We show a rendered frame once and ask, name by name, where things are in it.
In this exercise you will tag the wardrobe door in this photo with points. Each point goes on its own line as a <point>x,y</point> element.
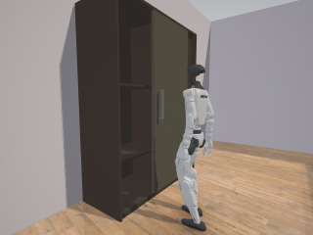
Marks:
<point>170,74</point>
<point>190,58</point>

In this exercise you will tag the humanoid robot head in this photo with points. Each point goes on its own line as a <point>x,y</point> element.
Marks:
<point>195,70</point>

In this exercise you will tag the handle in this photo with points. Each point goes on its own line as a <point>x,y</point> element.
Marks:
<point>161,104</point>

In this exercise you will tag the robot left forearm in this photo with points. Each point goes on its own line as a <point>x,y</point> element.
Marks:
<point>187,136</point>

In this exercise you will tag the right robot foot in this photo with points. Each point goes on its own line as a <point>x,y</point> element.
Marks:
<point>184,208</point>

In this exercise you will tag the right robot hand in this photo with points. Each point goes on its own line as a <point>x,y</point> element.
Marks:
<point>208,144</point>

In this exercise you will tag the robot left upper arm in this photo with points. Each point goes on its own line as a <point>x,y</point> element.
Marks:
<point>189,95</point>

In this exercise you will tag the robot right upper arm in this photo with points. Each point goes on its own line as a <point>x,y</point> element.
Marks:
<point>209,110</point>

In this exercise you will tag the robot right forearm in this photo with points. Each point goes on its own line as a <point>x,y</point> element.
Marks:
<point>209,129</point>

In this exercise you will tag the left robot hand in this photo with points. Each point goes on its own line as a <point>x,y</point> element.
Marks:
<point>182,154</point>

